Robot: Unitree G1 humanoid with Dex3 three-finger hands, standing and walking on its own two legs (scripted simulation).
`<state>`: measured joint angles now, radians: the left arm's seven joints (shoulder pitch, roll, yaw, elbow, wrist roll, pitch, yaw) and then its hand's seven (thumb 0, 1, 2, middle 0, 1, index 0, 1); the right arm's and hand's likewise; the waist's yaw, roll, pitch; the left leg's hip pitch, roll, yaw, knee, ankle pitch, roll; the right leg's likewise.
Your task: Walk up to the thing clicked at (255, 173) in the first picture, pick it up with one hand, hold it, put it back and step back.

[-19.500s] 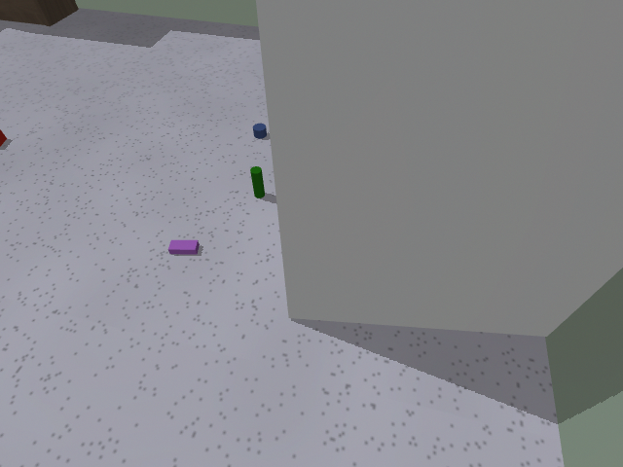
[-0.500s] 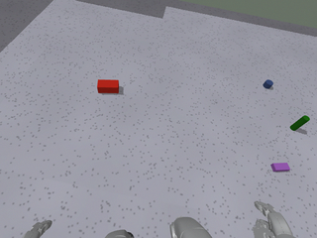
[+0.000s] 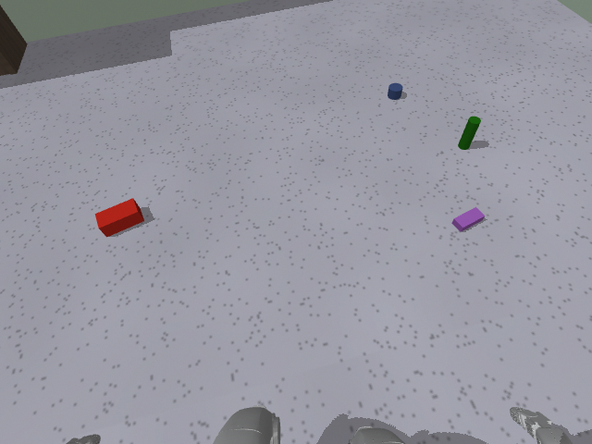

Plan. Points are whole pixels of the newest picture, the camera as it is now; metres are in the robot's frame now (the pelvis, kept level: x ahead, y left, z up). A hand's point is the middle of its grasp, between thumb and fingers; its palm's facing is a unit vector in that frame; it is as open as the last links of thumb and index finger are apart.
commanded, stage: walk up
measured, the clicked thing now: (468, 133) +1.36 -0.68 -0.68
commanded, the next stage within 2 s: none
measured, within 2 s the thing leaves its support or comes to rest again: neither
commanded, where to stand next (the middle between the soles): +0.07 -0.01 m, yaw -38 degrees
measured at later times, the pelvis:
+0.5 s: pelvis +0.01 +0.01 +0.00, yaw -18 degrees
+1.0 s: pelvis +0.01 +0.01 -0.02, yaw -29 degrees
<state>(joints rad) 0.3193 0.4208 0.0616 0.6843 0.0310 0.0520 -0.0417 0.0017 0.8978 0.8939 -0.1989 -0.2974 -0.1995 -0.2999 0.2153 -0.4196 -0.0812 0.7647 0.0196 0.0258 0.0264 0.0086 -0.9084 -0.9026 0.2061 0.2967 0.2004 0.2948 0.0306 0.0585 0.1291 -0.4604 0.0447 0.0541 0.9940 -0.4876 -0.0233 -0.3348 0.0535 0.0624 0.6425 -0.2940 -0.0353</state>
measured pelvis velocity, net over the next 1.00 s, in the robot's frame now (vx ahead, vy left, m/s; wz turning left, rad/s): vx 0.01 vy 0.01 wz -0.51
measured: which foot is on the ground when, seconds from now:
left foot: up 0.00-0.14, down 0.16-0.58, up 0.60-0.94, down 0.96-1.00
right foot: down 0.00-0.18, up 0.20-0.54, down 0.56-1.00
